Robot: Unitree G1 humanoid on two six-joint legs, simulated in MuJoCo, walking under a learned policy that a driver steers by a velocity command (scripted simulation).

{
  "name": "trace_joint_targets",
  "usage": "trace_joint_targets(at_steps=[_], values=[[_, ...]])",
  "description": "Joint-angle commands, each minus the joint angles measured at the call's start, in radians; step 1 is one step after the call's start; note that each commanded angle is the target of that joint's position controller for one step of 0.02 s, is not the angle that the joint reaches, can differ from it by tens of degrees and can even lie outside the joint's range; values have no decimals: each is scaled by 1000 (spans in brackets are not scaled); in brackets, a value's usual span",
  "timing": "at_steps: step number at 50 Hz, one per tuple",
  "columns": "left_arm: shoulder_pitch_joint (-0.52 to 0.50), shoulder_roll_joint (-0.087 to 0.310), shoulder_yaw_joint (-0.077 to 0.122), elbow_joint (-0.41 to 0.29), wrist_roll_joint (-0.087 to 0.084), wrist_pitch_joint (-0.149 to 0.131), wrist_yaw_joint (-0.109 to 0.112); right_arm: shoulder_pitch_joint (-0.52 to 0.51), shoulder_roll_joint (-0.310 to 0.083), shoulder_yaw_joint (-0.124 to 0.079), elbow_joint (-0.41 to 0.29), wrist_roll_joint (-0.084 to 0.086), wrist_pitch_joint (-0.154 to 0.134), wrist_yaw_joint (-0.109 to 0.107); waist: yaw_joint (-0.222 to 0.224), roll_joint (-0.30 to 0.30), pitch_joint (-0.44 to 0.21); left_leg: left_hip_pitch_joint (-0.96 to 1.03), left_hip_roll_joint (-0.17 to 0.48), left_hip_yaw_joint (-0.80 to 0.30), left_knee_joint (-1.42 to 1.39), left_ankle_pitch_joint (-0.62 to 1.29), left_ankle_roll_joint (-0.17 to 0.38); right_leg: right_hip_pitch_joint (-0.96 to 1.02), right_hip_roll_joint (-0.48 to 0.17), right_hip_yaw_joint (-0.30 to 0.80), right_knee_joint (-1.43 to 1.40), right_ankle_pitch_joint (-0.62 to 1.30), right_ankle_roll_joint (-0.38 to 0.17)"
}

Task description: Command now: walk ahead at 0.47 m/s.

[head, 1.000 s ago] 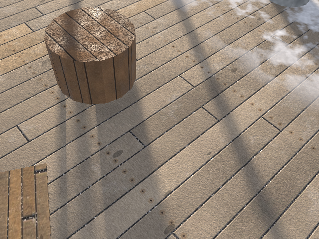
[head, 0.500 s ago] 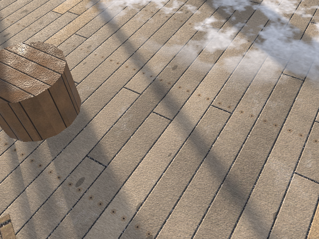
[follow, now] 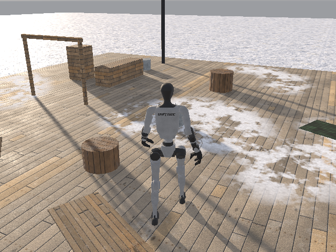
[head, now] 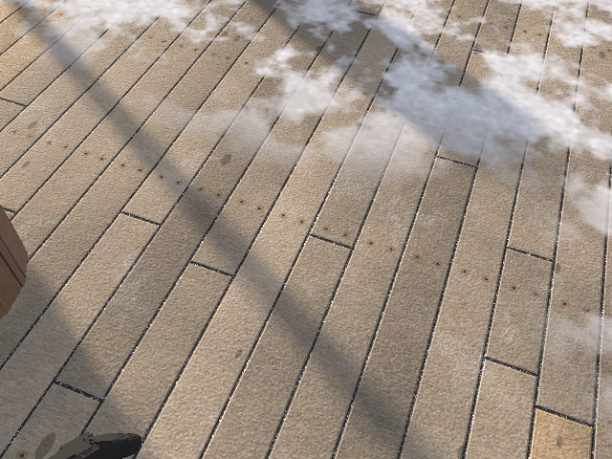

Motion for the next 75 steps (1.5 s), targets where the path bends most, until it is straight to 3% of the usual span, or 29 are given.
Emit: trace_joint_targets(at_steps=[1, 4, 5, 6, 7, 8, 10, 12, 17, 23, 27, 30, 31, 32, 33, 34, 35, 39, 47, 53, 54, 55, 56, 57, 60, 66, 73, 74, 75], values=[[-125, 78, 19, -107, -7, -26, -12, -13, -199, -49, -42, 13, -3, -6, 38, 156, 61, -75, 254, -145, -56, 373, 160, 84, 29, -16, -76, 2, -35], [161, 170, 69, -37, 1, -25, 9, -34, -196, -43, -45, 6, 8, -12, 212, 131, -128, -154, 180, -77, 297, 704, 99, 528, 57, -34, -125, -15, -106], [352, 248, 89, -11, 17, -17, 25, -31, -121, -15, -79, -27, 6, -12, 277, -5, -305, -368, 114, -47, 628, 381, 59, 845, -164, 196, -88, -56, -165], [366, 297, 89, 1, 34, -15, 19, 103, -15, 14, -95, -1, -9, -14, 194, -289, -441, -659, -42, -77, 934, -259, 13, 1033, -378, 662, -245, -355, -291], [334, 193, 65, -3, 26, -17, 18, 30, -139, -17, -79, 28, -17, -12, 228, -185, -336, -751, 6, -155, 1042, -232, 14, 931, -346, 676, -324, -473, -262], [274, 151, 51, 4, 17, -18, 22, -61, -176, -31, -105, 39, -18, -8, 215, -136, -188, -801, 49, -126, 1047, -139, 21, 809, -318, 505, -332, -418, -227], [171, 106, 39, 11, 27, -24, 19, -114, -149, -32, -107, 11, -13, -10, 154, -62, -77, -732, 114, -110, 971, 1, 15, 597, -237, 304, -379, -192, -201], [129, 80, 38, 24, 36, -42, 20, -78, -111, -31, -89, 17, 12, -5, 111, -82, -56, -650, 138, -110, 948, 64, 7, 501, -201, 183, -438, -91, -197], [126, 104, 51, 78, 34, -63, 27, -161, -81, -29, -124, 6, 36, -7, 100, -23, 29, -741, 135, -130, 809, 220, -19, 466, -195, 4, -501, 70, -206], [164, 161, 61, 114, 24, -33, 51, -368, -45, -8, -206, -10, 16, 39, 165, 18, 86, -686, 96, 11, 456, 407, 0, 523, -177, -174, -454, 336, -168], [173, 211, 75, 120, -3, 9, 71, -350, -94, -31, -249, -11, 23, 65, 131, -39, 6, -605, 23, 77, 384, 279, 45, 657, -200, -205, -266, 665, -129], [139, 196, 70, 93, -16, 24, 76, -68, -206, -90, -199, -17, 34, 41, -31, 3, -158, -208, -52, 59, 238, 402, 131, 542, -122, -228, 213, 590, -48], [239, 65, 32, 70, 47, 15, 64, -76, -294, -100, -205, -20, 44, 15, 63, 272, -248, 98, 169, -220, 343, 918, 217, 230, -11, -212, 538, -325, 10], [323, 85, 15, 54, 48, 3, 48, -124, -334, -97, -271, -45, 33, 21, 103, 303, -461, 294, 397, -720, 258, 868, 460, -10, 148, -7, 841, -701, 52], [218, 184, 39, 65, 22, 1, 39, -139, -257, -83, -289, -35, 34, 31, 23, 99, -477, 242, 352, -632, 182, 734, 414, -36, 82, 114, 858, -607, 38], [140, 180, 37, 32, 4, 5, 42, -194, -222, -71, -284, -20, 32, 31, 47, 69, -327, 113, 302, -513, 156, 624, 363, -75, 55, 92, 794, -512, 27], [129, 160, 35, 42, 16, 14, 56, -234, -190, -63, -279, -4, 34, 26, 83, -2, -216, -29, 247, -430, 135, 549, 312, -73, 16, 82, 714, -450, 35], [168, 140, 33, 58, 31, 49, 73, -299, -188, -62, -287, -32, 49, 6, 147, 90, -161, -312, 163, -320, 89, 576, 279, 100, 13, 64, 530, -363, 63], [49, 121, 24, 28, 24, 59, 78, -305, -207, -69, -282, -20, 92, -35, 103, 169, -150, -356, 99, -385, 87, 124, 217, 138, 56, 92, 211, -228, 88], [98, 138, 40, 38, 17, 22, 53, -309, -188, -65, -282, -2, 112, -32, 130, 199, -141, -301, 77, -486, 205, 244, 163, 323, 73, 73, -184, -144, 25], [121, 183, 53, 39, 27, 22, 56, -281, -154, -55, -281, 2, 114, -34, 123, 127, -151, -366, 24, -437, 294, 114, 113, 426, -43, 150, -263, -78, -17], [71, 279, 72, 23, 48, 35, 63, -214, -113, -45, -290, -4, 111, -30, 48, -158, -127, -543, -131, -236, 493, -193, 44, 501, -263, 377, -288, 109, -143], [82, 246, 70, 21, 73, 39, 59, -246, -198, -70, -299, -11, 99, -28, 93, -247, -103, -642, -145, -150, 722, -319, -8, 448, -363, 510, -321, 193, -272], [49, 194, 55, 1, 66, 38, 62, -236, -251, -90, -280, -11, 98, -27, 87, -153, -97, -640, -96, -166, 855, -259, -33, 439, -341, 440, -301, 194, -272], [0, 133, 37, -11, 26, 48, 75, -208, -191, -83, -241, -5, 127, -30, 83, -93, -64, -674, -66, -124, 989, -128, -87, 467, -212, 219, -262, 199, -195], [59, 182, 57, 2, 35, 79, 84, -325, -119, -49, -305, 3, 123, -10, 156, -154, -93, -613, 10, -17, 720, -96, -116, 570, -219, 92, -268, 245, -230], [24, 225, 81, 18, -8, 75, 61, -250, -135, -63, -292, 1, 136, 15, 108, -153, -107, -339, -3, 79, 288, 64, -22, 498, -253, 10, -182, 212, -178], [51, 199, 75, 33, -13, 71, 60, -214, -150, -73, -277, -1, 135, 11, 94, -117, -114, -238, -23, 70, 188, 157, 13, 443, -226, -30, -118, 136, -127], [94, 153, 65, 46, 6, 67, 55, -173, -212, -94, -273, 1, 133, 0, 93, 40, -131, -69, 65, -80, 134, 396, 64, 286, -158, -117, 58, -52, -38]])
Velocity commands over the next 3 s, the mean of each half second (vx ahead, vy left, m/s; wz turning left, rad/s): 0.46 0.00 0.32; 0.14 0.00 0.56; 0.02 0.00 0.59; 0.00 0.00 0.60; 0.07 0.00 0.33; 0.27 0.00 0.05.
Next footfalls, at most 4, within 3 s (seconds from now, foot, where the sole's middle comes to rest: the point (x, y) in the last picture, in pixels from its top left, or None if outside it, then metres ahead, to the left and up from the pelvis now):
0.08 right None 0.22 -0.14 -0.78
0.60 left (226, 458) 0.48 0.12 -0.78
1.08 right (314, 404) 0.57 -0.07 -0.78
1.50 left None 0.37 0.11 -0.78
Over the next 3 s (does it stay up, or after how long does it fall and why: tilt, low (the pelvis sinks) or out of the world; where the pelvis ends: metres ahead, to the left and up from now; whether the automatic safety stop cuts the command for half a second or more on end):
stays up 0.52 0.16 0.01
